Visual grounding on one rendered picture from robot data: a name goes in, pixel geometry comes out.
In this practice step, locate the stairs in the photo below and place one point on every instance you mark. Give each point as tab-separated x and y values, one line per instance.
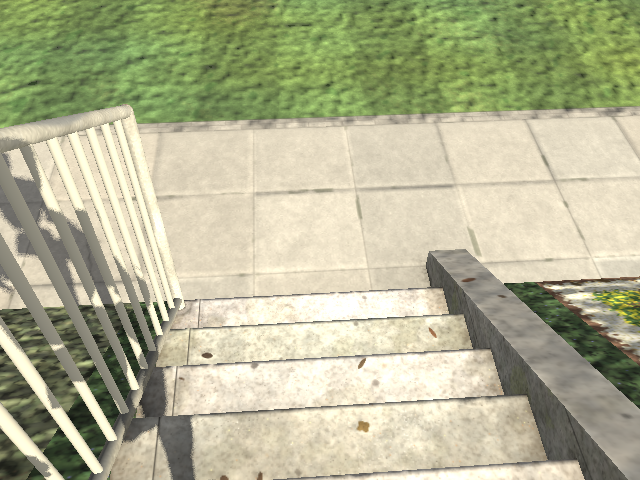
359	385

